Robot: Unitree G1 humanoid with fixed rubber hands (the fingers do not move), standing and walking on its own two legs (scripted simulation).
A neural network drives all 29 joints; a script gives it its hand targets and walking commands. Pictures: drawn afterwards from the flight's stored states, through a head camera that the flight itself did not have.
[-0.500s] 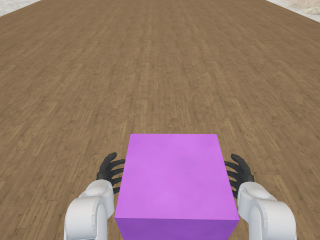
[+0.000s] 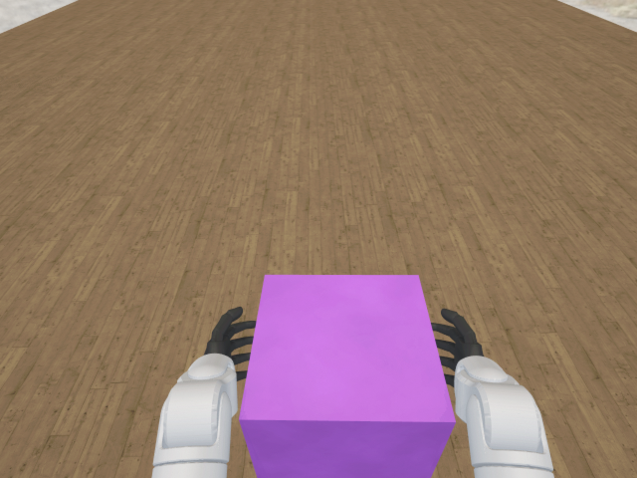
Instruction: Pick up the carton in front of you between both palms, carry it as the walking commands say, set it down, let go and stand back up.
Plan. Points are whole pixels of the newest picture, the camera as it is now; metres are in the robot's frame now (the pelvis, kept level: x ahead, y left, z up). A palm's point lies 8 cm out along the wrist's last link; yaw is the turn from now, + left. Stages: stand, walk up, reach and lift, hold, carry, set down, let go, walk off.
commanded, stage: carry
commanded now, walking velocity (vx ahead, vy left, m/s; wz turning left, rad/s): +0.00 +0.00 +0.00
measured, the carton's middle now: (341, 391) +0.28 +0.00 -0.03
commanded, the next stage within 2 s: none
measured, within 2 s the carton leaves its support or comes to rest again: neither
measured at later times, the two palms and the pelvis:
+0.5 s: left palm (222, 357) +0.29 +0.15 +0.04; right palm (457, 359) +0.29 -0.15 +0.04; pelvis +0.00 +0.00 +0.00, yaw +0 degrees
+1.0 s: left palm (215, 362) +0.29 +0.16 +0.04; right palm (452, 364) +0.28 -0.14 +0.04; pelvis -0.01 +0.01 +0.00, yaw +0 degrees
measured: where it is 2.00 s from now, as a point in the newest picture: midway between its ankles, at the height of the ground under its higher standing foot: outside the picture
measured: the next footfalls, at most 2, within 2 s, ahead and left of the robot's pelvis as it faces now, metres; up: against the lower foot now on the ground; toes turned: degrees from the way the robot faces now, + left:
left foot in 1.70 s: +0.39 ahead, +0.11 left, +0.00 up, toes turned +2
right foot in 2.00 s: +0.44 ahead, -0.11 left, +0.00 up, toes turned +10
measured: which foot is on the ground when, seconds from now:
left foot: down 0.00-1.00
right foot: down 0.00-1.00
